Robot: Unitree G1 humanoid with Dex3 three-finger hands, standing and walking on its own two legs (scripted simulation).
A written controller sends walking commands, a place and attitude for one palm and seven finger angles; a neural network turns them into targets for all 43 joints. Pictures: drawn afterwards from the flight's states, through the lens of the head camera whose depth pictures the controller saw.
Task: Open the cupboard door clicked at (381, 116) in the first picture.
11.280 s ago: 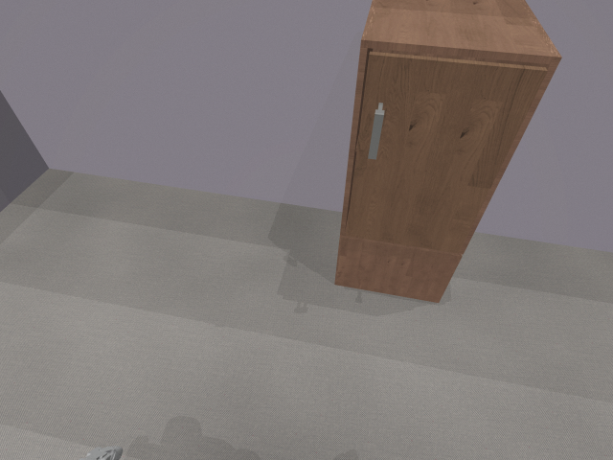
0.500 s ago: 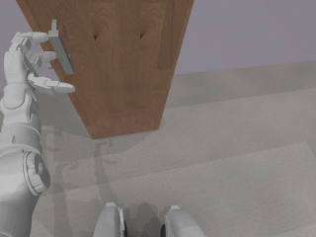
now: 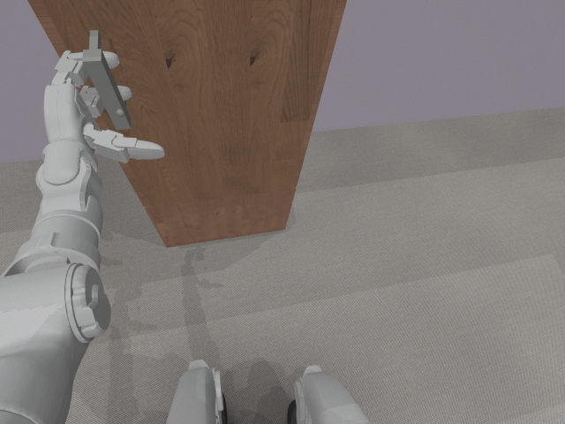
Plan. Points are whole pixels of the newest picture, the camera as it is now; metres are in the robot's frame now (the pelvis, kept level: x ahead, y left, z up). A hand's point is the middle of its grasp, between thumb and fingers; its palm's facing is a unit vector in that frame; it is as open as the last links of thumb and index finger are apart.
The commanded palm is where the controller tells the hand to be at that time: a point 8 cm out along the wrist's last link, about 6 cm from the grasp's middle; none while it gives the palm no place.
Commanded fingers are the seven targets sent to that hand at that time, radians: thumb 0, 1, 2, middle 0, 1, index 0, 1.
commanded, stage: slide the fingers in behind the handle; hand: left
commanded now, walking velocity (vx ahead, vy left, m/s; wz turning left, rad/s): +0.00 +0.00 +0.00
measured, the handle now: (109, 83) +0.58 +0.21 +0.07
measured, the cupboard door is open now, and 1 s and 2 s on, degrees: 0 0 19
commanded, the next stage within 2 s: close the thumb around the handle in 0.56 s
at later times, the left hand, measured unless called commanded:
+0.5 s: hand (129, 108) +0.53 +0.17 +0.08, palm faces +0.13 -0.99 -0.01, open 14.1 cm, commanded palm +0.50 +0.21 +0.07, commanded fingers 0.00 -0.50 0.30 -0.30 -1.20 -0.30 -1.20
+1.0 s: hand (129, 109) +0.53 +0.17 +0.07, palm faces +0.12 -0.99 -0.01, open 10.7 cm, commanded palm +0.50 +0.21 +0.07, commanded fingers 0.00 0.51 0.73 -0.37 -1.31 -0.37 -1.31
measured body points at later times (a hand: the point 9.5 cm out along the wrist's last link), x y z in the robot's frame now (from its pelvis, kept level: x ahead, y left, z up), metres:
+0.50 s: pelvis +0.01 -0.01 +0.00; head +0.14 +0.01 +0.43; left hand +0.52 +0.23 +0.08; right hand +0.00 -0.27 -0.11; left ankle +0.05 +0.12 -0.64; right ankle -0.01 -0.12 -0.64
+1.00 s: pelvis +0.01 +0.00 +0.00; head +0.14 +0.02 +0.43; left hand +0.52 +0.23 +0.08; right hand +0.01 -0.26 -0.11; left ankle +0.05 +0.12 -0.64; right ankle -0.01 -0.12 -0.64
